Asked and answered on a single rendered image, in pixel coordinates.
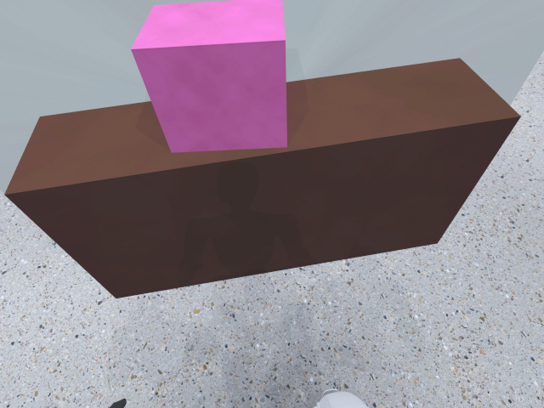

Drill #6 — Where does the robot right shin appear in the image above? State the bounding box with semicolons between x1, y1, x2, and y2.
322;389;338;398

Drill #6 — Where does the carton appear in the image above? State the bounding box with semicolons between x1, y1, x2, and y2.
131;0;287;153

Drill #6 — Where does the pedestal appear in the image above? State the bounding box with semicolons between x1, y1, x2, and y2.
5;58;521;298

